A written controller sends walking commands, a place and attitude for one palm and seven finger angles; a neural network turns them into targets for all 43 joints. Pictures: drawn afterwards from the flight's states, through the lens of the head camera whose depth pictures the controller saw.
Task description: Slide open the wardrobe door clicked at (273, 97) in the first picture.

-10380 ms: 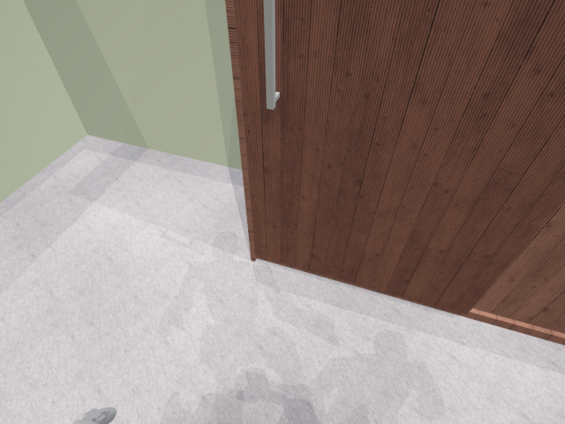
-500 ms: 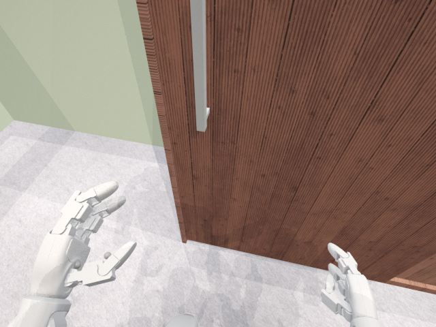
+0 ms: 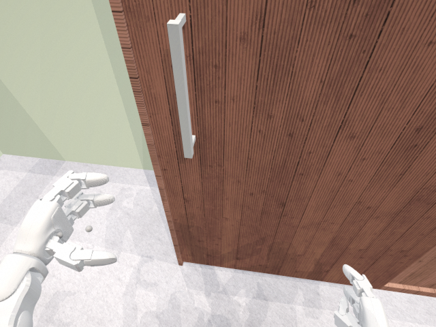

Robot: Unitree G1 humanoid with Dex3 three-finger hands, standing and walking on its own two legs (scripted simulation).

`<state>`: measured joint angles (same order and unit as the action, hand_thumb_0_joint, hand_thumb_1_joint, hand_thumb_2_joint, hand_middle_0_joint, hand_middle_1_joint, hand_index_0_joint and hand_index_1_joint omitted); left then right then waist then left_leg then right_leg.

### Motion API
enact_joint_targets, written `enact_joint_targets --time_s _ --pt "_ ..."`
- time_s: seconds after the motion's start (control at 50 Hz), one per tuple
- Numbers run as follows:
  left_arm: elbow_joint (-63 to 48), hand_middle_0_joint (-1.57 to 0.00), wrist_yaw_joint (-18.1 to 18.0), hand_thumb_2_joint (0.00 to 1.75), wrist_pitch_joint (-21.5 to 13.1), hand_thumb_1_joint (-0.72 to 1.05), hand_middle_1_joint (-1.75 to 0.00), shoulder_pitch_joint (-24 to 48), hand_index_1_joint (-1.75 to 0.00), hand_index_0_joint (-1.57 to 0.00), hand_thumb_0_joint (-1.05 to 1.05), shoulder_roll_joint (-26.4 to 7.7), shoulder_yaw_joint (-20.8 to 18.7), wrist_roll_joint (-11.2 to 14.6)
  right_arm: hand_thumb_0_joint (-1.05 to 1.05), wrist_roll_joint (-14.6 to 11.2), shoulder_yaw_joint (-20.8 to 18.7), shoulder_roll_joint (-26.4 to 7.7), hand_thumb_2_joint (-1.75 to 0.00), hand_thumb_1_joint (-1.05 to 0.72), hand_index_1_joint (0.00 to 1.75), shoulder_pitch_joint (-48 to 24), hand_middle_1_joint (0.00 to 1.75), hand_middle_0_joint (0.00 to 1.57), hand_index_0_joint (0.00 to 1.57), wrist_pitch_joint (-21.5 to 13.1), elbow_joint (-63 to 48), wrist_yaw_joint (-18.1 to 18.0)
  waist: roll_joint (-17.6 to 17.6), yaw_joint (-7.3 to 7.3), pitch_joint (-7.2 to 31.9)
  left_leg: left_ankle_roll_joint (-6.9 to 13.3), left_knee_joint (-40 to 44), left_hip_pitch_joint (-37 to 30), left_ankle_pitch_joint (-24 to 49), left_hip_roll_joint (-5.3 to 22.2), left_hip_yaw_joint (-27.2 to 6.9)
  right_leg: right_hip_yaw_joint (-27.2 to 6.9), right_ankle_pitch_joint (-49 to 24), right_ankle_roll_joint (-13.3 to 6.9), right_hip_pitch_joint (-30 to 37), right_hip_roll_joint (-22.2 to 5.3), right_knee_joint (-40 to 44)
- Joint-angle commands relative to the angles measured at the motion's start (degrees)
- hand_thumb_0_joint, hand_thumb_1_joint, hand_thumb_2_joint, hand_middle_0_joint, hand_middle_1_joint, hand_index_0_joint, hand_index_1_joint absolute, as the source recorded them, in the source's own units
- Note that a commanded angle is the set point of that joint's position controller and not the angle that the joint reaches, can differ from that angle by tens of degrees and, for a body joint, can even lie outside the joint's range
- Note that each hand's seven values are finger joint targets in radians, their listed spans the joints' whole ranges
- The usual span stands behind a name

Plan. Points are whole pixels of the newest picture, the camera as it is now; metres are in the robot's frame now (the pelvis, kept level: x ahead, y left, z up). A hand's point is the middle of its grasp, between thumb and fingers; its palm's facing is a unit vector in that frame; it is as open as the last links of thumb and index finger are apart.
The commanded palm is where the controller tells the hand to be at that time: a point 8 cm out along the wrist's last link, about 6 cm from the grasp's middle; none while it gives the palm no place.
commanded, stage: raise the hand with hooked fingers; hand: left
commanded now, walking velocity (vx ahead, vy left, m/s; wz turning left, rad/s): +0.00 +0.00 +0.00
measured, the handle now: (185, 96) +0.49 +0.11 +0.19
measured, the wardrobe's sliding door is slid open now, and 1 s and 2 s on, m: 0.00 0.00 0.00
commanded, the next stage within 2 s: move the hooked fingers beside the handle in 0.98 s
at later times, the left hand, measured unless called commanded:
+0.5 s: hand (36, 153) +0.27 +0.28 +0.23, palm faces +0.07 -0.99 -0.12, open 14.0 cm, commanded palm +0.24 +0.31 +0.22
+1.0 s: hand (56, 159) +0.28 +0.26 +0.21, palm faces +0.02 -0.99 -0.13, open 14.0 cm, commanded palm +0.24 +0.31 +0.22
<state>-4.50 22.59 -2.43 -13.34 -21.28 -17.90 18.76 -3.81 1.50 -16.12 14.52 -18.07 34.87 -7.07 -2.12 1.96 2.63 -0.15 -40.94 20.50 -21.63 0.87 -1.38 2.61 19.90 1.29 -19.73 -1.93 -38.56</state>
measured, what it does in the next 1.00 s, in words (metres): stands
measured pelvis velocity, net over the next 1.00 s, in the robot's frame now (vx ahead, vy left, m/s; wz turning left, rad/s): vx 0.00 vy -0.01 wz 0.00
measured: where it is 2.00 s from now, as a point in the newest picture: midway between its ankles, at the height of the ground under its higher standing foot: outside the picture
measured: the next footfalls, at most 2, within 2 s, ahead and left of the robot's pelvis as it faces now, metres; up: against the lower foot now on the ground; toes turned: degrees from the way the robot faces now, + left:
none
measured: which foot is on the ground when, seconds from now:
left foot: down 0.00-1.00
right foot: down 0.00-1.00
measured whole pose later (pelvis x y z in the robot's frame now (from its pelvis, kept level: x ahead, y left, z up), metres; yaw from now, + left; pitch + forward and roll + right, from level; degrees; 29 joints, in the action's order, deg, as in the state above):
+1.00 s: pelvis +0.00 -0.01 +0.02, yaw +0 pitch -2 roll +0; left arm 6.1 28.5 11.4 8.1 -28.2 -27.0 18.8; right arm -5.0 4.3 -15.7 12.8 -14.2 34.4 -6.9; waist -3.9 3.4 1.5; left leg -0.8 -30.1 11.2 -16.8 1.0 -1.1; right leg 2.6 16.0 0.6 -11.3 -1.6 -29.5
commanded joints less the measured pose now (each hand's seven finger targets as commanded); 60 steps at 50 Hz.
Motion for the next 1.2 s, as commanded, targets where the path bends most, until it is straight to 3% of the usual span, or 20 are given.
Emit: enact_joint_targets --time_s 0.0,0.12,0.2,0.26,0.3,0.36,0.42,0.46,0.5,0.56,0.62,0.7,0.78,0.82,0.88,0.96,1.02,1.1,1.12,1.18 --pt "-15.36 -0.29 -1.47 0.33 -4.9 -0.43 -1.15 15.18 -1.15 -0.29 0.0 -15.76 -13.98 4.23 0.0 0.58 -0.69 -5.11 -0.9 -0.9 0.3 -5.92 0.3 0.2 0.2 -4.29 -9.49 0.0 -4.47 1.97 9.83 0.98 9.1 -7.07 17.31 -1.12 -0.73 2.25 -14.98 -2.36 7.13 2.62 6.46" --pt "-1.85 -0.3 2.83 0.3 3.79 -0.5 -1.2 19.67 -1.2 -0.3 0.0 -12.96 -8.77 3.35 0.0 -0.67 -0.14 -6.09 -0.9 -0.9 0.3 -6.07 0.3 0.2 0.2 -2.76 -8.59 0.08 -3.34 0.55 0.58 1.23 11.68 -5.79 13.66 -1.01 0.07 1.52 -13.98 -1.81 4.58 2.3 10.04" --pt "-3.75 -0.3 4.21 0.3 8.0 -0.5 -1.2 27.06 -1.2 -0.3 0.0 -17.68 -10.35 2.15 0.0 -0.67 0.13 -6.21 -0.9 -0.9 0.3 -7.28 0.3 0.2 0.2 -1.61 -9.88 -0.17 -0.17 0.75 3.72 1.87 12.02 -7.83 14.2 -1.16 -0.27 1.1 -13.57 -1.64 6.45 2.23 11.14" --pt "-9.78 -0.3 3.84 0.3 5.98 -0.5 -1.2 33.17 -1.2 -0.3 0.0 -22.51 -15.25 2.59 0.0 -0.36 0.51 -5.37 -0.9 -0.9 0.3 -8.45 0.3 0.2 0.2 -1.64 -10.69 -0.22 -2.33 1.25 11.1 1.82 12.05 -12.03 16.91 -1.56 -0.34 1.01 -15.8 -1.87 9.47 2.22 10.98" --pt "-10.85 -0.3 3.24 0.3 4.02 -0.5 -1.2 34.35 -1.2 -0.3 0.0 -25.77 -18.83 3.24 0.0 0.05 0.91 -5.08 -0.9 -0.9 0.3 -8.73 0.3 0.2 0.2 -1.8 -10.18 -0.12 -2.38 1.85 12.29 1.72 12.19 -12.82 18.53 -1.56 -0.37 1.03 -17.21 -2.05 11.32 2.46 11.34" --pt "-3.43 -0.3 3.85 0.3 4.01 -0.5 -1.2 35.31 -1.2 -0.3 0.0 -24.43 -18.94 3.97 0.0 -0.34 1.02 -5.0 -0.9 -0.9 0.3 -8.5 0.3 0.2 0.2 -1.6 -8.73 -0.26 -1.82 1.25 9.09 1.72 13.2 -12.05 16.69 -1.57 0.09 1.16 -16.63 -1.79 9.89 2.32 12.53" --pt "5.88 -0.3 5.55 0.3 8.18 -0.5 -1.2 37.83 -1.2 -0.3 0.0 -22.95 -15.46 3.25 0.0 -1.13 1.08 -5.9 -0.9 -0.9 0.3 -8.32 0.3 0.2 0.2 -0.82 -7.54 -0.33 -3.08 0.56 2.34 1.67 14.43 -9.95 13.91 -1.45 0.14 0.61 -13.94 -1.81 6.84 1.88 14.14" --pt "8.91 -0.3 6.61 0.3 11.42 -0.5 -1.2 40.35 -1.2 -0.3 0.0 -23.45 -13.62 2.17 0.0 -1.45 0.85 -6.63 -0.9 -0.9 0.3 -8.22 0.3 0.2 0.2 -0.54 -7.97 -0.4 -2.58 0.4 2.54 1.74 14.71 -9.76 13.07 -1.5 -0.16 0.53 -12.75 -1.62 6.18 1.49 14.27" --pt "11.24 -0.3 7.91 0.3 13.66 -0.5 -1.2 36.88 -1.2 -0.3 0.0 -21.01 -11.24 1.91 0.0 -1.64 0.51 -6.75 -0.9 -0.9 0.3 -8.13 0.3 0.2 0.2 -0.09 -8.89 0.04 0.83 0.7 3.96 1.91 13.85 -9.73 14.55 -1.44 0.0 0.05 -14.47 -1.59 7.17 1.32 13.9" --pt "3.39 -0.3 8.6 0.3 12.58 -0.5 -1.2 37.79 -1.2 -0.3 0.0 -22.6 -12.44 2.12 0.0 -1.7 0.31 -6.71 -0.9 -0.9 0.3 -9.29 0.3 0.2 0.2 0.23 -10.81 0.74 0.47 1.09 9.63 1.97 13.18 -11.44 16.41 -1.93 -0.01 0.52 -16.09 -1.65 8.94 1.3 12.49" --pt "-4.25 -0.3 7.15 0.3 8.48 -0.5 -1.2 37.25 -1.2 -0.3 0.0 -26.92 -18.64 3.56 0.0 -0.93 0.32 -5.94 -0.9 -0.9 0.3 -9.71 0.3 0.2 0.2 0.01 -11.46 1.1 -0.71 2.09 14.44 2.02 12.77 -13.53 19.38 -1.95 0.34 0.38 -18.82 -1.88 11.98 1.68 11.92" --pt "-2.17 -0.3 4.29 0.3 6.11 -0.5 -1.2 35.32 -1.2 -0.3 0.0 -29.44 -23.36 3.95 0.0 -0.42 0.18 -5.89 -0.9 -0.9 0.3 -8.9 0.3 0.2 0.2 -0.22 -10.26 0.9 -0.34 2.97 9.71 1.88 13.89 -11.5 17.15 -1.62 0.49 0.88 -15.82 -1.91 10.57 2.07 13.02" --pt "0.94 -0.3 3.29 0.3 9.17 -0.5 -1.2 38.71 -1.2 -0.3 0.0 -23.81 -16.67 1.83 0.0 -1.12 0.24 -5.85 -0.9 -0.9 0.3 -8.68 0.3 0.2 0.2 -0.11 -9.81 0.31 -7.13 1.03 4.52 1.49 15.07 -11.69 14.41 -1.45 0.86 0.91 -13.18 -1.98 6.66 1.61 13.49" --pt "1.04 -0.3 3.97 0.3 10.81 -0.5 -1.2 40.21 -1.2 -0.3 0.0 -21.94 -13.2 1.03 0.0 -1.3 0.29 -6.06 -0.9 -0.9 0.3 -8.35 0.3 0.2 0.2 0.17 -9.81 0.07 -6.18 0.25 4.19 1.67 15.15 -12.29 14.57 -1.29 0.82 0.75 -13.62 -1.97 6.71 1.69 13.88" --pt "-1.82 -0.3 5.05 0.3 10.94 -0.5 -1.2 40.63 -1.2 -0.3 0.0 -22.13 -12.47 0.9 0.0 -1.24 0.16 -6.21 -0.9 -0.9 0.3 -8.32 0.3 0.2 0.2 -0.04 -10.44 -0.25 -3.4 0.17 8.56 1.93 14.49 -14.12 16.59 -1.32 0.22 1.1 -15.87 -1.83 8.34 1.82 12.98" --pt "-2.46 -0.3 5.92 0.3 8.92 -0.5 -1.2 38.06 -1.2 -0.3 0.0 -25.04 -17.25 2.58 0.0 -0.8 0.29 -6.02 -0.9 -0.9 0.3 -8.81 0.3 0.2 0.2 -0.05 -10.12 -0.04 -0.89 1.27 11.4 1.89 14.04 -14.84 19.08 -1.52 -0.04 1.33 -19.18 -1.92 10.35 2.08 12.4" --pt "0.64 -0.3 5.65 0.3 8.85 -0.5 -1.2 36.47 -1.2 -0.3 0.0 -25.93 -19.25 3.19 0.0 -0.7 0.48 -5.99 -0.9 -0.9 0.3 -9.0 0.3 0.2 0.2 0.32 -9.59 0.33 -1.31 1.77 9.09 1.79 14.59 -13.23 19.14 -1.56 0.22 1.47 -19.2 -2.05 10.19 2.05 12.77" --pt "4.18 -0.3 5.23 0.3 10.4 -0.5 -1.2 37.88 -1.2 -0.3 0.0 -23.32 -15.92 2.52 0.0 -1.06 0.33 -6.04 -0.9 -0.9 0.3 -8.87 0.3 0.2 0.2 0.64 -9.19 0.43 -0.28 1.14 5.05 1.68 14.75 -11.89 17.04 -1.24 0.25 1.31 -16.77 -1.88 7.82 1.85 13.58" --pt "3.58 -0.3 5.33 0.3 10.72 -0.5 -1.2 39.91 -1.2 -0.3 0.0 -22.09 -14.04 2.01 0.0 -1.23 0.42 -6.14 -0.9 -0.9 0.3 -8.97 0.3 0.2 0.2 0.74 -9.26 0.41 -2.76 0.48 5.57 1.62 14.92 -12.51 16.48 -1.34 0.46 1.19 -16.14 -1.89 7.25 1.77 13.45" --pt "0.26 -0.3 5.11 0.3 10.51 -0.5 -1.2 44.45 -1.2 -0.3 0.0 -19.18 -9.51 1.21 0.0 -1.24 0.51 -5.76 -0.9 -0.9 0.3 -9.04 0.3 0.2 0.2 0.34 -9.79 -0.02 -4.5 -0.42 7.2 1.67 14.78 -14.19 15.33 -1.39 -0.18 1.19 -14.5 -1.96 6.33 1.62 13.23"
